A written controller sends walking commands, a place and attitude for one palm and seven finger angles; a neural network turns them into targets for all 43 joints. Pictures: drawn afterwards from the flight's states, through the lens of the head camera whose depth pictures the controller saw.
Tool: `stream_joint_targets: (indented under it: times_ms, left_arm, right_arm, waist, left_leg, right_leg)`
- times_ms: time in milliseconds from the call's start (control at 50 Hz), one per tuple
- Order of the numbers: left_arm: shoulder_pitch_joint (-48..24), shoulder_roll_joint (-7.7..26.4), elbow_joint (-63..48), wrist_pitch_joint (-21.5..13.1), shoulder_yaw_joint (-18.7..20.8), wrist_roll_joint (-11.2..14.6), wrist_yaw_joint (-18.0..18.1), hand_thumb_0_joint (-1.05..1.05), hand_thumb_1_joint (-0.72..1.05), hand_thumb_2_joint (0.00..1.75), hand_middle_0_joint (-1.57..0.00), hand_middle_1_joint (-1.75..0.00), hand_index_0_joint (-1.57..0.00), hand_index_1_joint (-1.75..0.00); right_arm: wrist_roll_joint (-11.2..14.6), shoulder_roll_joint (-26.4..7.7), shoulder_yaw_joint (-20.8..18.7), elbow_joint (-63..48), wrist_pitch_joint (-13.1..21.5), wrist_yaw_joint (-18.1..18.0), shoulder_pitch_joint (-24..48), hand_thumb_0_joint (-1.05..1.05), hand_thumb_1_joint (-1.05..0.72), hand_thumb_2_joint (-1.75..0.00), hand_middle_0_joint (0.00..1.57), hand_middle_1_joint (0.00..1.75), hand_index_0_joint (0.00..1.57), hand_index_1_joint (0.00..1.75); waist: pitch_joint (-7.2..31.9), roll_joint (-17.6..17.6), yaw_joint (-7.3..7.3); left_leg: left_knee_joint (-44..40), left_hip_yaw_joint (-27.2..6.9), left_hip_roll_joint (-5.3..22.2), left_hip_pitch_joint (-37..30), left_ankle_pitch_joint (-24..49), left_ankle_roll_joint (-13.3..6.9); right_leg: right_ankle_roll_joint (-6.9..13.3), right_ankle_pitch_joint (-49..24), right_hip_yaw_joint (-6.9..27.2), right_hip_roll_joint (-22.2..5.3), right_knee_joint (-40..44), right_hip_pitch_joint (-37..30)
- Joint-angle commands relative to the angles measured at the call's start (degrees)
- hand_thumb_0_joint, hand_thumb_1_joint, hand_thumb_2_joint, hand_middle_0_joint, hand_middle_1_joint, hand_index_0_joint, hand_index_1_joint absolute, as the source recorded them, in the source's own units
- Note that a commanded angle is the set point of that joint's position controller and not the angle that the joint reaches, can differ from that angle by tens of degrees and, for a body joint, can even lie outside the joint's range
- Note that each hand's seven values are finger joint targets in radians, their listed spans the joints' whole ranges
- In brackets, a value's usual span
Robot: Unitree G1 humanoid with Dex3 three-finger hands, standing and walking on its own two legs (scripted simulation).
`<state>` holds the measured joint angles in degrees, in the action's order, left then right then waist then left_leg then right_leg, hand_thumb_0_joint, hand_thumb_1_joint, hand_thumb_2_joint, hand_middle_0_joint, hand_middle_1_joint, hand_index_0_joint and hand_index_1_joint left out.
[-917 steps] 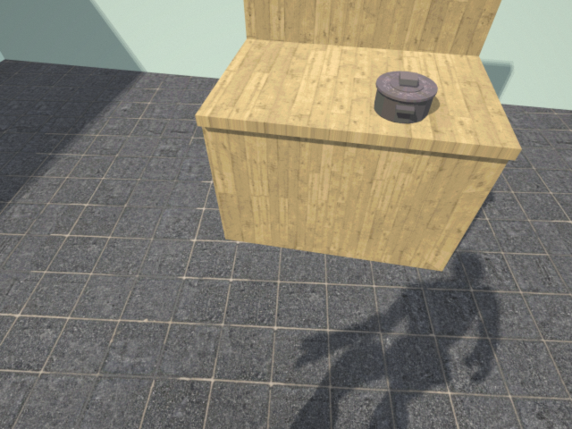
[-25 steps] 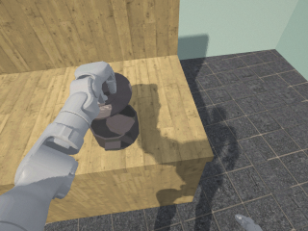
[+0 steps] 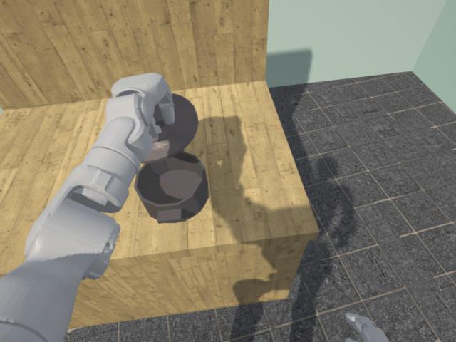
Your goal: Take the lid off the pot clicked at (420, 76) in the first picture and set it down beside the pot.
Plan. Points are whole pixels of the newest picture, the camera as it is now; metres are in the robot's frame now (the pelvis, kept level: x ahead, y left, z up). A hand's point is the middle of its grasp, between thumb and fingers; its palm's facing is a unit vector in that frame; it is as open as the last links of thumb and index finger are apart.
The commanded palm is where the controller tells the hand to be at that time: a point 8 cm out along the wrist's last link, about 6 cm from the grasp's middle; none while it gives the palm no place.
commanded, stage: lift the lid straight up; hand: left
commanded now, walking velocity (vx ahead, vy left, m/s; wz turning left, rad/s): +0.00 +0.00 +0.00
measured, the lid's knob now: (149, 117) +0.50 +0.15 +0.14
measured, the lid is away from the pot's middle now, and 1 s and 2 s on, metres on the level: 0.02 0.10 0.24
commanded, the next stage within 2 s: move the lid sideways beside the pot in 0.04 s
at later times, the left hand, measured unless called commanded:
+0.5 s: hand (128, 127) +0.46 +0.18 +0.15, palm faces -0.28 -0.11 -0.95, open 5.8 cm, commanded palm +0.44 +0.19 +0.22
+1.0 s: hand (96, 131) +0.45 +0.24 +0.15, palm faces -0.28 -0.08 -0.96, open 5.7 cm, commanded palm +0.43 +0.25 +0.22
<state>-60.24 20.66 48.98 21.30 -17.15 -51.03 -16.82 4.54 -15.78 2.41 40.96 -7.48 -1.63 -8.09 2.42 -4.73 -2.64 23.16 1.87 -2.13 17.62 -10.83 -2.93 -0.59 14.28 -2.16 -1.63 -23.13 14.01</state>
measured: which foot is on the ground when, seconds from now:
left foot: down 0.00-1.00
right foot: down 0.00-1.00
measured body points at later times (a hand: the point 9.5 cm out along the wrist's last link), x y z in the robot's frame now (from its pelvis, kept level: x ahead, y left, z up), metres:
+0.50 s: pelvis +0.00 +0.00 +0.00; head +0.03 -0.03 +0.45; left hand +0.47 +0.18 +0.20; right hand +0.14 -0.25 -0.13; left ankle +0.01 +0.09 -0.74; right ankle -0.03 -0.13 -0.74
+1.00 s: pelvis -0.01 +0.01 +0.00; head +0.03 -0.01 +0.45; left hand +0.46 +0.24 +0.21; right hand +0.13 -0.25 -0.13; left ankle +0.01 +0.09 -0.74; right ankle -0.03 -0.13 -0.74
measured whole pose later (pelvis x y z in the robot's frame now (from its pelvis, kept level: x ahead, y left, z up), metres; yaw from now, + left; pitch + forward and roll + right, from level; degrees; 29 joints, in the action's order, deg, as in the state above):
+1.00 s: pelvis -0.01 +0.01 +0.00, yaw +0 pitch +5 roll -1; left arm -54.8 32.5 46.4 12.4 -11.1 -51.6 -21.3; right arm 5.4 -16.5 2.8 39.2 -7.8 -2.5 -8.9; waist 0.8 -3.7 -2.7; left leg 23.1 1.3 -2.4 17.6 -10.4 -3.5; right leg -1.0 13.1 -2.6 -1.8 -21.5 13.0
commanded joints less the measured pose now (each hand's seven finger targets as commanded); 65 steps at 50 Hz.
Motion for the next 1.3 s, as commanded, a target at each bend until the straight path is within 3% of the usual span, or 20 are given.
stream_joint_targets:
  times_ms: [0, 60, 80, 220, 280, 340, 400, 460, 580, 680, 740, 800, 860, 900, 1000, 1040, 1160, 1180, 1240, 1280]
  left_arm:
    - [-33.83, 13.78, -14.99, -0.02, 5.65, -1.18, 1.89, 0.0, 0.56, 1.08, -0.66, -1.02, -1.02, -1.16]
    - [-38.07, 14.21, -18.76, -1.38, 4.81, -1.83, 1.81, 0.0, 0.56, 1.08, -0.66, -1.02, -1.02, -1.16]
    - [-38.32, 16.95, -20.56, -1.96, 6.98, -2.34, 2.39, 0.0, 0.56, 1.08, -0.66, -1.02, -1.02, -1.16]
    - [-31.01, 17.13, -11.04, -0.74, 7.87, -2.43, 3.68, 0.0, 0.56, 1.08, -0.66, -1.02, -1.02, -1.16]
    - [-31.51, 17.89, -14.98, -0.83, 8.0, -2.93, 3.42, 0.0, 0.56, 1.08, -0.66, -1.02, -1.02, -1.16]
    - [-30.53, 16.28, -13.05, -0.82, 6.48, -2.74, 1.97, 0.0, 0.56, 1.08, -0.66, -1.02, -1.02, -1.16]
    - [-33.14, 21.69, -14.12, -1.92, 9.39, -2.28, 0.87, 0.0, 0.56, 1.08, -0.66, -1.02, -1.02, -1.16]
    - [-33.74, 23.36, -17.4, -4.43, 9.84, -2.27, -0.21, 0.0, 0.56, 1.08, -0.66, -1.02, -1.02, -1.16]
    - [-28.32, 20.56, -16.5, -6.61, 8.23, -1.96, -1.0, 0.0, 0.56, 1.08, -0.66, -1.02, -1.02, -1.16]
    - [-28.11, 26.54, -15.79, -7.64, 12.1, -1.89, -1.13, 0.0, 0.56, 1.08, -0.66, -1.02, -1.02, -1.16]
    - [-32.33, 24.66, -21.92, -8.64, 10.14, -2.26, -1.02, 0.0, 0.56, 1.08, -0.66, -1.02, -1.02, -1.16]
    - [-28.97, 29.81, -22.66, -9.39, 14.64, -2.51, -0.41, 0.0, 0.56, 1.08, -0.66, -1.02, -1.02, -1.16]
    - [-23.78, 26.7, -14.74, -8.85, 12.54, -1.68, -0.89, 0.0, 0.56, 1.08, -0.66, -1.02, -1.02, -1.16]
    - [-25.1, 28.21, -12.98, -8.37, 12.79, -1.88, -1.19, 0.0, 0.56, 1.08, -0.66, -1.02, -1.02, -1.16]
    - [-30.48, 29.87, -19.27, -10.08, 12.7, -2.59, -2.28, 0.0, 0.56, 1.08, -0.66, -1.02, -1.02, -1.16]
    - [-29.34, 31.4, -19.79, -11.25, 14.23, -2.29, -2.57, 0.0, 0.56, 1.08, -0.66, -1.02, -1.02, -1.16]
    - [-27.18, 33.36, -12.4, -12.97, 15.05, -1.91, -2.94, 0.0, 0.56, 1.08, -0.66, -1.02, -1.02, -1.16]
    - [-27.36, 35.29, -12.67, -13.36, 16.31, -2.11, -2.78, 0.0, 0.56, 1.08, -0.66, -1.02, -1.02, -1.16]
    - [-28.82, 33.28, -13.79, -14.37, 14.24, -2.4, -2.98, 0.0, 0.56, 1.08, -0.66, -1.02, -1.02, -1.16]
    - [-27.86, 37.81, -16.46, -15.11, 17.83, -2.83, -2.58, 0.0, 0.56, 1.08, -0.66, -1.02, -1.02, -1.16]
  right_arm:
    - [-0.41, -6.94, -2.28, -8.02, 2.06, -0.56, 5.3, 0.0, -0.9, -0.9, 0.2, 0.3, 0.2, 0.3]
    - [-0.47, -6.7, -2.28, -7.94, 2.5, -0.98, 4.82, 0.0, -0.9, -0.9, 0.2, 0.3, 0.2, 0.3]
    - [-0.56, -6.78, -2.43, -8.03, 2.79, -1.02, 4.66, 0.0, -0.9, -0.9, 0.2, 0.3, 0.2, 0.3]
    - [-0.18, -6.94, -1.74, -6.93, 1.85, -1.0, 5.21, 0.0, -0.9, -0.9, 0.2, 0.3, 0.2, 0.3]
    - [-0.3, -6.93, -1.85, -8.27, 1.86, -0.73, 6.33, 0.0, -0.9, -0.9, 0.2, 0.3, 0.2, 0.3]
    - [-0.09, -6.94, -2.02, -8.4, 1.66, -0.92, 5.98, 0.0, -0.9, -0.9, 0.2, 0.3, 0.2, 0.3]
    - [-0.03, -7.58, -2.02, -8.16, 1.81, -1.76, 5.1, 0.0, -0.9, -0.9, 0.2, 0.3, 0.2, 0.3]
    - [-0.04, -7.53, -2.13, -8.67, 2.35, -2.24, 4.72, 0.0, -0.9, -0.9, 0.2, 0.3, 0.2, 0.3]
    - [0.07, -7.71, -2.51, -8.45, 2.16, -1.49, 3.44, 0.0, -0.9, -0.9, 0.2, 0.3, 0.2, 0.3]
    - [0.33, -8.46, -2.17, -8.54, 1.65, -1.67, 3.51, 0.0, -0.9, -0.9, 0.2, 0.3, 0.2, 0.3]
    - [0.25, -8.08, -2.59, -9.33, 2.35, -1.7, 3.69, 0.0, -0.9, -0.9, 0.2, 0.3, 0.2, 0.3]
    - [0.0, -8.65, -2.96, -9.31, 2.49, -1.53, 2.65, 0.0, -0.9, -0.9, 0.2, 0.3, 0.2, 0.3]
    - [0.34, -8.65, -2.59, -8.31, 1.95, -1.37, 2.11, 0.0, -0.9, -0.9, 0.2, 0.3, 0.2, 0.3]
    - [0.71, -9.12, -2.38, -7.9, 1.36, -1.3, 2.42, 0.0, -0.9, -0.9, 0.2, 0.3, 0.2, 0.3]
    - [0.43, -9.06, -2.65, -9.14, 1.86, -1.51, 2.47, 0.0, -0.9, -0.9, 0.2, 0.3, 0.2, 0.3]
    - [0.24, -9.14, -2.7, -9.44, 2.23, -1.93, 1.94, 0.0, -0.9, -0.9, 0.2, 0.3, 0.2, 0.3]
    - [0.6, -9.6, -2.42, -7.9, 1.75, -2.49, 0.56, 0.0, -0.9, -0.9, 0.2, 0.3, 0.2, 0.3]
    - [0.53, -9.72, -2.41, -7.95, 1.67, -2.56, 0.46, 0.0, -0.9, -0.9, 0.2, 0.3, 0.2, 0.3]
    - [0.56, -9.6, -2.47, -8.24, 1.9, -2.64, 0.64, 0.0, -0.9, -0.9, 0.2, 0.3, 0.2, 0.3]
    - [0.34, -9.98, -2.8, -8.6, 1.81, -2.38, 0.06, 0.0, -0.9, -0.9, 0.2, 0.3, 0.2, 0.3]
  waist:
    - [26.27, 7.19, -0.06]
    - [27.36, 5.74, -0.76]
    - [29.53, 4.24, -0.17]
    - [22.68, 7.39, 0.63]
    - [26.11, 3.84, 1.17]
    - [24.37, 6.37, 0.1]
    - [25.17, 7.94, -0.21]
    - [26.64, 5.16, -0.33]
    - [23.09, 2.28, -0.67]
    - [22.54, 3.65, -0.04]
    - [25.59, 0.53, -0.44]
    - [29.08, 0.47, 0.25]
    - [22.36, 3.5, -0.42]
    - [19.39, 5.24, -0.2]
    - [25.28, -0.45, -0.36]
    - [26.53, 0.37, -0.28]
    - [21.14, 2.87, -0.47]
    - [21.81, 2.64, -0.04]
    - [21.91, -0.28, -0.31]
    - [25.81, -1.5, 0.3]
  left_leg:
    - [1.42, -3.51, 0.65, -16.69, 20.2, -1.43]
    - [1.54, -3.7, 0.76, -18.42, 20.66, -1.54]
    - [1.71, -4.1, 0.91, -19.9, 22.58, -1.44]
    - [0.41, -3.33, 1.17, -13.88, 17.88, -0.97]
    - [0.96, -3.72, 1.03, -16.2, 21.16, -0.88]
    - [1.09, -3.58, 1.11, -15.21, 19.49, -1.22]
    - [0.75, -3.08, 0.65, -15.12, 16.45, -1.89]
    - [1.08, -3.36, 0.61, -17.06, 18.34, -2.04]
    - [1.55, -4.57, 1.3, -19.38, 21.65, -1.42]
    - [0.67, -4.18, 1.03, -16.47, 19.19, -1.56]
    - [1.1, -5.01, 1.45, -19.93, 22.12, -1.4]
    - [1.94, -5.61, 1.65, -23.18, 26.34, -1.34]
    - [1.29, -4.86, 1.56, -18.35, 22.62, -1.21]
    - [-0.07, -4.31, 1.63, -15.14, 16.78, -1.21]
    - [0.79, -5.48, 1.49, -20.41, 20.54, -1.28]
    - [1.32, -5.72, 1.64, -21.17, 22.73, -1.41]
    - [0.32, -4.6, 1.48, -16.95, 17.3, -1.82]
    - [0.08, -4.45, 1.34, -16.7, 16.82, -1.89]
    - [0.29, -4.61, 1.54, -17.58, 17.97, -1.67]
    - [1.0, -5.17, 1.43, -19.85, 21.47, -1.75]
  right_leg:
    - [2.6, -25.18, 0.49, 1.55, 0.42, -5.04]
    - [2.64, -25.21, 0.43, 1.7, 0.47, -4.41]
    - [2.83, -25.9, 0.56, 1.71, 0.15, -5.11]
    - [2.85, -22.32, 0.14, 1.57, 0.45, -4.33]
    - [3.09, -24.29, 0.41, 1.35, -0.21, -5.45]
    - [2.9, -22.81, 0.38, 1.49, 0.8, -4.43]
    - [2.36, -22.97, 1.06, 1.23, 1.44, -6.16]
    - [2.56, -23.93, 1.12, 1.14, 1.43, -6.2]
    - [2.94, -21.0, -0.09, 1.83, 1.74, -1.41]
    - [2.97, -21.15, 0.12, 1.62, 1.82, -3.91]
    - [3.25, -20.3, -0.18, 1.76, 1.89, -2.1]
    - [3.12, -22.04, 0.13, 1.99, 1.68, -3.46]
    - [2.92, -20.3, -0.49, 2.21, 2.2, -1.86]
    - [2.82, -17.47, -0.63, 1.95, 2.72, -1.75]
    - [3.18, -17.95, -0.23, 1.92, 2.46, -1.66]
    - [3.23, -18.8, -0.3, 1.98, 2.66, -1.98]
    - [2.98, -16.85, -0.61, 1.93, 3.27, -1.6]
    - [2.95, -17.02, -0.39, 1.83, 3.39, -2.57]
    - [3.29, -16.73, -0.57, 1.81, 3.49, -1.11]
    - [3.28, -18.83, -0.19, 1.91, 3.12, -3.21]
